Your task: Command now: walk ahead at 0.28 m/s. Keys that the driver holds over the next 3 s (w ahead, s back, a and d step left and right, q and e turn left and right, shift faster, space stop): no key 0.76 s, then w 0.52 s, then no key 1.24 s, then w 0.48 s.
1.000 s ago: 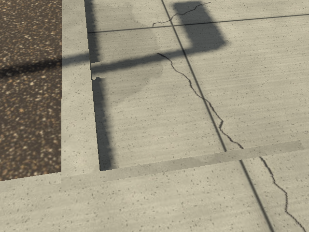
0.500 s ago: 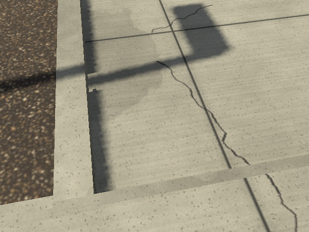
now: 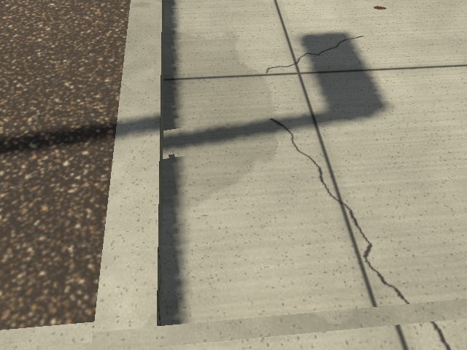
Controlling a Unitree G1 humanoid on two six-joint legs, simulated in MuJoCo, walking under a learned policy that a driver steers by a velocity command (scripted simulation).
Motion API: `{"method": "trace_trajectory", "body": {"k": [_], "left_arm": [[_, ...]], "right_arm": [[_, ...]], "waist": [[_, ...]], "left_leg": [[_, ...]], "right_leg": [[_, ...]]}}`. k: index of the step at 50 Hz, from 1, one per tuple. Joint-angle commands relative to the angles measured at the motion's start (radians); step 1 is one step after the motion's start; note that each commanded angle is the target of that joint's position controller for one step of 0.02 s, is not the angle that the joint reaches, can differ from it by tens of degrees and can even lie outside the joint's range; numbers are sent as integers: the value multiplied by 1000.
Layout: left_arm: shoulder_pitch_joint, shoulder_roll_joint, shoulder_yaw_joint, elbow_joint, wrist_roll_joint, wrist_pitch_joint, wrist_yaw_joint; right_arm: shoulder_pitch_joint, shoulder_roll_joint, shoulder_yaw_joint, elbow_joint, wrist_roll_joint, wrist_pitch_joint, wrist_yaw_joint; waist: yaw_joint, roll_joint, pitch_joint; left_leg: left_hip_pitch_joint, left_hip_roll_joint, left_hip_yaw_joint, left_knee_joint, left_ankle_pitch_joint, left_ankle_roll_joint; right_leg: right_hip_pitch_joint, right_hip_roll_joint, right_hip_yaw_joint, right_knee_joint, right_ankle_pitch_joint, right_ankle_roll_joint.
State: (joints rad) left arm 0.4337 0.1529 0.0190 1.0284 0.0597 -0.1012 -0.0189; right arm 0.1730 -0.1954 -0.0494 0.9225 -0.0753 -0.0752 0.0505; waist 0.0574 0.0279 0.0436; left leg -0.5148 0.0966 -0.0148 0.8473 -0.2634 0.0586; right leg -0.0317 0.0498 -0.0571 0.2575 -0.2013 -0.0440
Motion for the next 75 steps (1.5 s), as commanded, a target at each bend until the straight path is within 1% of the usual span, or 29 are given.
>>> {"method": "trace_trajectory", "body": {"k": [1,6,7,8,9,11,13,17,20,23,24,25,38,42,48,49,50,52,54,58,62,63,65,66,67,68,69,72,75], "left_arm": [[-97,211,53,-83,-8,-30,-23],[-109,168,59,-76,-27,-15,-30],[13,89,39,-73,-25,-8,-30],[74,15,20,-95,-25,-15,-33],[-102,116,53,-124,-18,-3,-26],[-93,145,73,-94,-7,10,2],[-78,68,60,-76,1,11,10],[-66,90,68,-55,-24,34,-51],[-99,142,80,-80,-32,34,-35],[-190,132,57,-120,-62,14,-21],[-264,184,66,-124,-67,11,-32],[-273,201,76,-118,-60,11,-42],[-288,164,69,-80,-59,10,-39],[-252,200,93,-65,2,16,4],[-211,128,76,-74,1,-8,19],[-173,133,70,-63,-48,13,15],[-102,179,88,-45,2,-10,19],[96,194,84,-8,26,-40,32],[75,144,58,-6,28,-48,38],[-37,88,24,-45,6,-21,26],[20,163,30,-26,3,1,-10],[-43,259,68,-8,-72,15,10],[24,185,47,28,-76,21,24],[21,154,37,13,-67,22,30],[120,33,17,-4,-93,29,34],[76,105,46,3,-75,32,43],[5,104,49,-26,-73,34,42],[-23,80,48,-21,-39,62,42],[-11,48,42,-23,-36,103,45]], "right_arm": [[-34,-66,-4,-62,19,-1,-4],[-3,-169,-48,-59,47,-54,-29],[62,-258,-66,-54,55,-71,-31],[187,-245,-53,-43,56,-69,-23],[250,-231,-63,-10,32,-74,-33],[117,-189,-59,-30,56,-58,-57],[42,-88,-26,-50,63,-48,-60],[-120,-114,-26,-98,73,-59,-20],[-85,-157,-42,-65,95,-55,29],[-15,-48,-3,-39,98,-33,61],[19,-103,-26,-56,84,-32,43],[-25,-153,-39,-67,74,-28,26],[-49,-131,-45,-71,83,-19,23],[39,-176,-77,-44,28,-24,-22],[-12,-146,-55,-44,37,-21,-55],[-15,-171,-56,-36,61,8,-48],[-25,-118,-45,-61,12,-5,-39],[-170,-62,-30,-92,-14,-26,-22],[-121,-76,-36,-61,9,-33,-27],[-124,-18,-22,-56,-13,-15,-15],[-191,-20,-7,-75,19,-19,20],[-131,-111,-43,-76,77,7,3],[96,-103,-52,-12,53,13,-22],[256,-176,-73,12,34,9,-35],[364,-292,-92,28,32,11,-38],[323,-273,-89,30,78,20,-36],[199,-223,-71,10,82,20,-40],[52,-67,-17,-5,67,12,-51],[72,-87,-4,15,56,-5,-56]], "waist": [[-48,-82,47],[-83,-35,-37],[-55,138,-206],[-81,291,-355],[-154,165,-179],[-84,64,-80],[-23,47,-22],[33,28,-58],[15,0,-55],[-28,-37,-58],[-101,-82,-30],[-83,-63,-40],[-42,-44,-90],[-60,-23,40],[-28,19,31],[-1,70,2],[3,-110,-28],[122,-241,73],[75,-130,101],[-9,-87,114],[-28,-114,137],[-69,-166,179],[-137,-129,16],[-204,-47,-89],[-197,233,-293],[-193,167,-292],[-140,104,-174],[-57,44,-47],[-20,38,-65]], "left_leg": [[137,-1,6,-165,123,-48],[368,-55,43,-346,328,45],[574,112,-119,-383,715,209],[783,316,-469,-498,670,373],[678,290,-506,-582,439,309],[464,227,-340,-646,190,208],[302,170,-231,-707,223,177],[168,30,-28,-626,296,116],[202,96,-138,-548,74,149],[217,49,-166,-525,-73,63],[260,-38,-55,-510,-95,42],[323,-50,-27,-493,-76,42],[349,-59,-8,-417,249,36],[300,16,-152,-549,-357,165],[333,111,-231,-645,-245,224],[345,31,-125,-495,42,109],[240,-2,-84,-435,-97,147],[-249,-133,-15,-61,-262,71],[-400,-66,-112,148,-265,91],[-161,-36,30,46,-44,69],[173,-88,99,-205,117,26],[163,-133,187,-262,111,3],[458,-154,147,-292,207,24],[632,13,-34,-322,250,61],[801,295,-429,-435,296,214],[720,315,-560,-507,498,275],[619,289,-393,-492,541,265],[352,185,-157,-550,680,192],[271,162,-76,-569,754,191]], "right_leg": [[-201,-273,143,-116,160,-209],[-207,-199,111,147,170,-101],[-236,-59,-4,376,7,-9],[-416,28,14,575,-411,56],[-554,-9,85,722,-493,48],[-518,-105,104,845,-394,36],[-403,-145,104,805,-284,42],[-200,-137,27,547,-111,116],[-166,-154,18,334,-43,139],[-155,-197,83,193,106,31],[-268,-186,106,174,-15,-40],[-320,-164,87,145,-120,-42],[-254,-142,36,201,40,17],[-332,-153,90,161,-391,-93],[-121,-88,-4,200,-174,-95],[-109,-87,30,163,-58,-74],[37,-169,129,140,-170,-157],[315,-427,562,-88,-142,-321],[376,-461,508,-114,-67,-284],[105,-294,197,-180,-20,-172],[-158,-277,113,-153,-4,-163],[-106,-239,89,-35,396,-106],[-131,-204,21,275,728,-35],[-260,-155,-16,525,474,6],[-432,3,-55,949,-229,44],[-481,22,91,1110,-340,20],[-526,-45,115,1122,-282,6],[-412,-120,103,909,-236,4],[-305,-100,74,726,-216,15]]}}
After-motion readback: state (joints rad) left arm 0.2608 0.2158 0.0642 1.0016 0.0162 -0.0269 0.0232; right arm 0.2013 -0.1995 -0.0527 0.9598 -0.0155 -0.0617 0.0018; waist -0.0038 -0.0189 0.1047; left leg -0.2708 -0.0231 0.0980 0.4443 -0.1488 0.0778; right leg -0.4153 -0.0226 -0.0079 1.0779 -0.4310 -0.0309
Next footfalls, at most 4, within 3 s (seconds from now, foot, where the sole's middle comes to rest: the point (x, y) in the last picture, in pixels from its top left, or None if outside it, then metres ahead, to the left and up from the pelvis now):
0.12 left None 0.18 0.15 -0.78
0.44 right None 0.15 -0.07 -0.78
1.32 left None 0.44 0.17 -0.78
1.70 right None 0.47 -0.03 -0.78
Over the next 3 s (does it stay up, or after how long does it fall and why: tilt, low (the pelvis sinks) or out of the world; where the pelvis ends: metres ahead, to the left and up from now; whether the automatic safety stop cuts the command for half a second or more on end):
stays up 0.55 0.07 -0.01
